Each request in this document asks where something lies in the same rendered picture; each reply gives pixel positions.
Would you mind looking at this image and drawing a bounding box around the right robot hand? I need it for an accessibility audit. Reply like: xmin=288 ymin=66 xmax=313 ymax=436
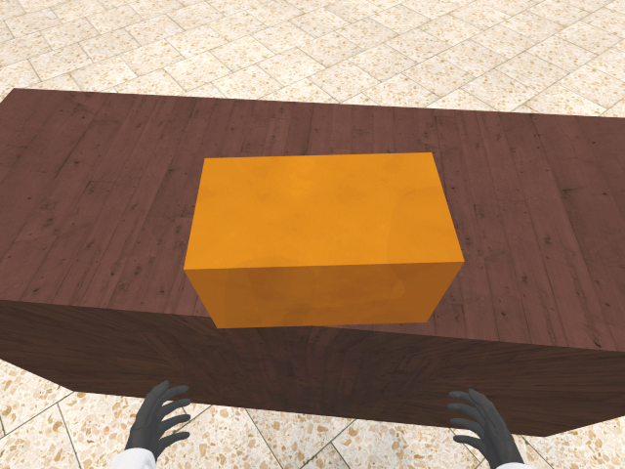
xmin=447 ymin=388 xmax=524 ymax=469

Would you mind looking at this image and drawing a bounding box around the robot left forearm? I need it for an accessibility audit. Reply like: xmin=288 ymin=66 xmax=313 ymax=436
xmin=107 ymin=448 xmax=156 ymax=469

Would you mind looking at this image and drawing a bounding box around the left robot hand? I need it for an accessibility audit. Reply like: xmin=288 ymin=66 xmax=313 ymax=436
xmin=124 ymin=380 xmax=191 ymax=463

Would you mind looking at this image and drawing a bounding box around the pedestal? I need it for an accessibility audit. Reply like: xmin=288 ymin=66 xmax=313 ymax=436
xmin=0 ymin=88 xmax=625 ymax=438

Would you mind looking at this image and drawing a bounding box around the carton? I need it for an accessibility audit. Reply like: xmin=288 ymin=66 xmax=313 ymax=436
xmin=184 ymin=152 xmax=465 ymax=328

